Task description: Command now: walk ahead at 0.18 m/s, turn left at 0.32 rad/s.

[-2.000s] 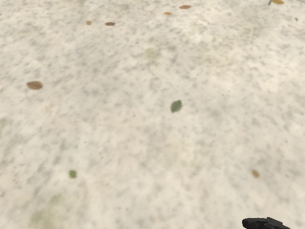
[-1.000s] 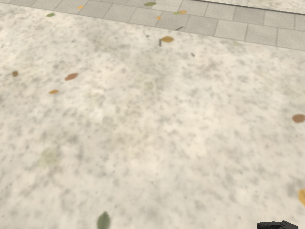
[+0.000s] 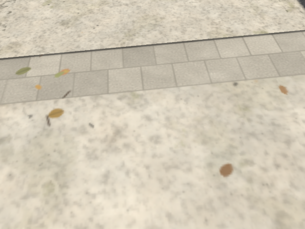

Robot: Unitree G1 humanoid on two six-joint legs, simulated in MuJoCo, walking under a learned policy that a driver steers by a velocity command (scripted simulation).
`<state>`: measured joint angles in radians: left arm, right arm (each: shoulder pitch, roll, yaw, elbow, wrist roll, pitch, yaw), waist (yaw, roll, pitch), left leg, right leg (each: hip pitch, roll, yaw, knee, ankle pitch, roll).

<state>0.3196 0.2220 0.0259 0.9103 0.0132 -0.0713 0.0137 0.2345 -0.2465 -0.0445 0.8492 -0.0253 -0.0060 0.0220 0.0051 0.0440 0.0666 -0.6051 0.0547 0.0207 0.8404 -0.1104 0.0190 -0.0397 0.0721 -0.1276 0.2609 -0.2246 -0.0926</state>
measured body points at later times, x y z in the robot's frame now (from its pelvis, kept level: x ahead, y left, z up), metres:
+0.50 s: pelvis +0.08 +0.01 -0.01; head +0.11 +0.03 +0.44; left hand +0.13 +0.29 -0.14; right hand +0.24 -0.24 -0.12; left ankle +0.14 +0.08 -0.75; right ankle +0.15 -0.14 -0.70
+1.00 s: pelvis +0.11 -0.02 +0.00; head +0.13 -0.02 +0.45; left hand +0.02 +0.25 -0.10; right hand +0.37 -0.18 -0.12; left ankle +0.02 +0.09 -0.69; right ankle +0.13 -0.12 -0.75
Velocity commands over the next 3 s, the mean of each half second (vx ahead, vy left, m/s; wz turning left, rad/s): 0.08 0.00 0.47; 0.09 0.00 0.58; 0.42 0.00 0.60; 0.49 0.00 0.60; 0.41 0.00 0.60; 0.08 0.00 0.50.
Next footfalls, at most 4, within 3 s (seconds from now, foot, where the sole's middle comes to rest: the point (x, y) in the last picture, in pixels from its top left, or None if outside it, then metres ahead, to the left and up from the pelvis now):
0.16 left None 0.17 0.09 -0.78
0.66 right None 0.17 -0.10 -0.78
1.18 left None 0.12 0.15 -0.78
1.66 right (88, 228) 0.47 0.34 -0.78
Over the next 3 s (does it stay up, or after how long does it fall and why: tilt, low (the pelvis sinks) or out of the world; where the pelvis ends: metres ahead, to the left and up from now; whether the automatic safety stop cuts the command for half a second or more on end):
stays up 0.45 0.76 -0.01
